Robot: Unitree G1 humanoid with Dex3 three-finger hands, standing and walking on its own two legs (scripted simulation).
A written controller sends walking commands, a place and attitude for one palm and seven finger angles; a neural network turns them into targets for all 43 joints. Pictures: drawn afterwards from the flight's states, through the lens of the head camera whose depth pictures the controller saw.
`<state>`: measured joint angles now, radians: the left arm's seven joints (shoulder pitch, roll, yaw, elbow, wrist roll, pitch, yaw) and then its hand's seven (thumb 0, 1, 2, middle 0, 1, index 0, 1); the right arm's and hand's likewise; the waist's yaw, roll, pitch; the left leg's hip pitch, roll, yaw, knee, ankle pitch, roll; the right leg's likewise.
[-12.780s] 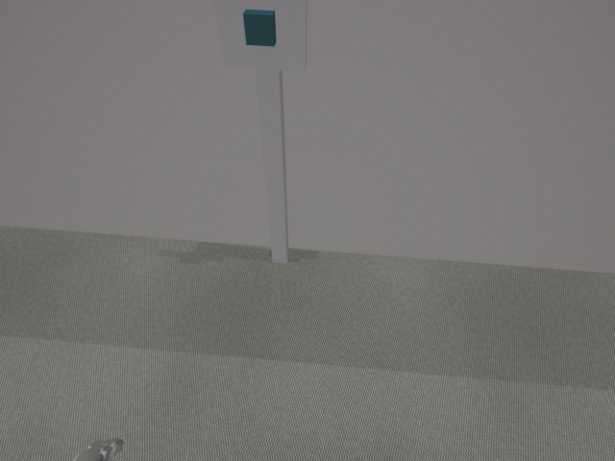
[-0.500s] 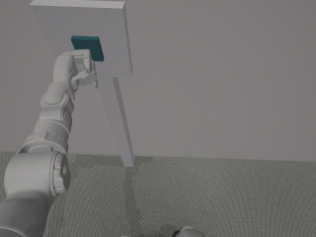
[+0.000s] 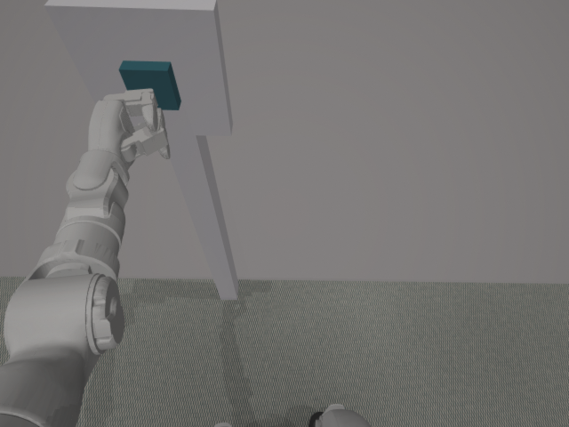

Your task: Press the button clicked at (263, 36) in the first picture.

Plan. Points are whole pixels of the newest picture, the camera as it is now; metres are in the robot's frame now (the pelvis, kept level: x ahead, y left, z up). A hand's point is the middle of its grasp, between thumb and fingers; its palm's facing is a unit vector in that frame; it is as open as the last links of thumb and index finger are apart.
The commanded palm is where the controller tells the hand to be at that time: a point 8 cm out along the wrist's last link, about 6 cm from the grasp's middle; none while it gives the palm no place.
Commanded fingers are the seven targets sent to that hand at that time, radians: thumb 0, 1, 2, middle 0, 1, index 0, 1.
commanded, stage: pull the fist back off the button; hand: left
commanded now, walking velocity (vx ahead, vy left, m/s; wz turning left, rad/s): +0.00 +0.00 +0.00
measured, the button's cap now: (153, 83) +0.54 +0.15 +0.17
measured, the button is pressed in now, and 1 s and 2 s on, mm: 6 0 0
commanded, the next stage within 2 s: draw the hand back to the body in 0.80 s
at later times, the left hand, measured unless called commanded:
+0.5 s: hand (147, 163) +0.43 +0.15 +0.14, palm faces -0.05 -1.00 -0.01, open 3.1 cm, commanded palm +0.39 +0.20 +0.14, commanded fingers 0.00 0.90 0.90 -1.30 -1.50 -1.30 -1.50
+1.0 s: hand (143, 184) +0.39 +0.15 +0.15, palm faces -0.06 -1.00 -0.02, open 3.1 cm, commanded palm +0.35 +0.21 +0.15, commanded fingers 0.00 0.90 0.90 -1.30 -1.50 -1.30 -1.50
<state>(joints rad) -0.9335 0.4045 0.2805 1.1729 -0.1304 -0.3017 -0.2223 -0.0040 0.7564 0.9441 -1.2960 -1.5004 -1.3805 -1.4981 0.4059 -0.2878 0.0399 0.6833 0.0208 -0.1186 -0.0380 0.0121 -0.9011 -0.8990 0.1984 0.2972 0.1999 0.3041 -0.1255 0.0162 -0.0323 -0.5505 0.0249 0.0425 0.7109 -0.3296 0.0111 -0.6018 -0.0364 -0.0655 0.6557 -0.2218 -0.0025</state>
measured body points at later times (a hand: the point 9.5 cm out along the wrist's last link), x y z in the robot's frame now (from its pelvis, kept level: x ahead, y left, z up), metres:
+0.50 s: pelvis +0.04 +0.00 +0.01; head +0.06 -0.02 +0.46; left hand +0.43 +0.21 +0.14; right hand +0.17 -0.25 -0.09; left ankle +0.01 +0.11 -0.72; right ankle +0.06 -0.12 -0.72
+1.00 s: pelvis +0.04 -0.01 +0.01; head +0.04 -0.02 +0.46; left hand +0.38 +0.20 +0.15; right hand +0.21 -0.23 -0.07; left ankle +0.01 +0.11 -0.72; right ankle +0.06 -0.12 -0.72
